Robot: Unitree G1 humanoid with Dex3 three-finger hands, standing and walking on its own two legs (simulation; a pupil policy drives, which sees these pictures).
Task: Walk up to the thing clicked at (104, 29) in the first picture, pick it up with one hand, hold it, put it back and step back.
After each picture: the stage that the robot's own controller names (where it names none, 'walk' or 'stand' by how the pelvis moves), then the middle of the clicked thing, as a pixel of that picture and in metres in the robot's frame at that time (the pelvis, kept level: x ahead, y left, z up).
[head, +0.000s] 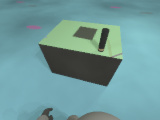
stand; (103, 41) +0.80 -0.06 +0.01
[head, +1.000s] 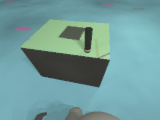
rise first; (88, 41) +0.71 +0.12 +0.04
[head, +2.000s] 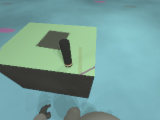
stand; (66, 54) +0.47 +0.24 +0.04
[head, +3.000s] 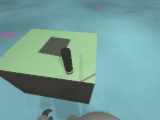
stand; (67, 62) +0.44 +0.22 +0.01
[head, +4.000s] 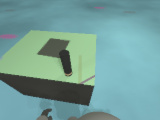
stand; (66, 64) +0.43 +0.23 +0.01
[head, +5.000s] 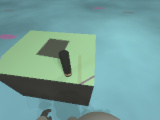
stand; (66, 64) +0.42 +0.23 +0.01
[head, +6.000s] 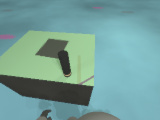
stand; (65, 65) +0.42 +0.23 +0.01
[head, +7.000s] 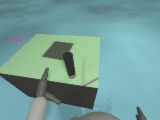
rise first; (70, 66) +0.41 +0.22 +0.01
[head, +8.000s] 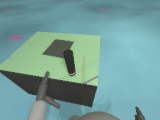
go down; (70, 64) +0.43 +0.22 +0.01
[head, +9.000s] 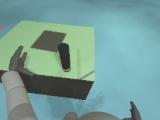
go down; (65, 59) +0.44 +0.20 +0.03
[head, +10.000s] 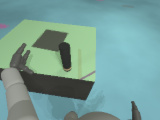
go down; (66, 58) +0.44 +0.21 +0.04
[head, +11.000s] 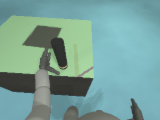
close in; (60, 56) +0.43 +0.22 +0.07
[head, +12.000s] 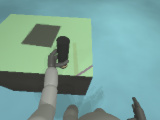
close; (63, 55) +0.43 +0.20 +0.08
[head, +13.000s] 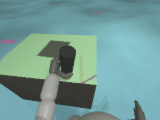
lift; (67, 65) +0.30 +0.16 +0.18
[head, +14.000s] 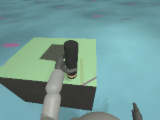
hold; (71, 62) +0.33 +0.15 +0.19
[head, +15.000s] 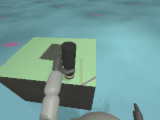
hold; (69, 63) +0.32 +0.16 +0.18
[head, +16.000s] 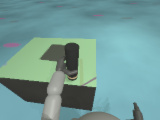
hold; (72, 64) +0.32 +0.14 +0.17
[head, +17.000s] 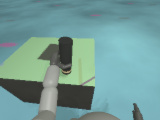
crouch; (66, 58) +0.35 +0.18 +0.19
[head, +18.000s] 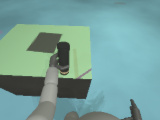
lower; (64, 60) +0.40 +0.19 +0.08
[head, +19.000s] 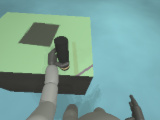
lower; (63, 56) +0.42 +0.19 +0.08
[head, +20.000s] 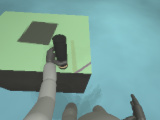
lower; (61, 54) +0.43 +0.19 +0.09
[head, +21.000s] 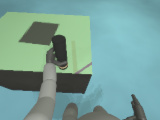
lower; (61, 55) +0.43 +0.20 +0.09
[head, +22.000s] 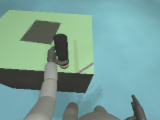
rest; (62, 54) +0.43 +0.19 +0.09
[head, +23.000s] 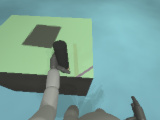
withdraw; (62, 59) +0.40 +0.20 +0.08
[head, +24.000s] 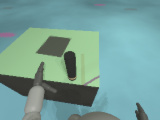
sink last; (71, 67) +0.37 +0.18 +0.05
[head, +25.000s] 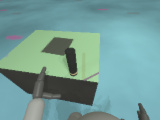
stand; (72, 63) +0.42 +0.20 +0.05
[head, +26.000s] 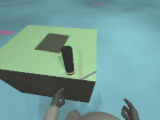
stand; (68, 62) +0.41 +0.20 +0.06
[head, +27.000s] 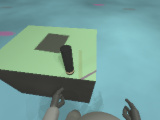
stand; (68, 61) +0.41 +0.20 +0.07
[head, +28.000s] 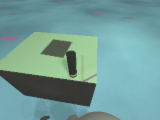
stand; (72, 65) +0.43 +0.19 +0.02
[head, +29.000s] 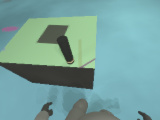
walk; (67, 52) +0.48 +0.24 +0.04
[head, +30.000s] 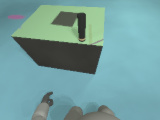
walk; (81, 29) +0.75 +0.15 +0.05
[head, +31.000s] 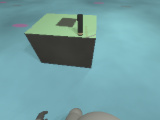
stand; (80, 25) +1.03 +0.25 +0.03
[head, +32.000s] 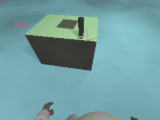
stand; (81, 28) +1.00 +0.21 +0.02
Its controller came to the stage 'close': yes
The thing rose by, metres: 0.21
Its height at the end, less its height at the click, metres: +0.00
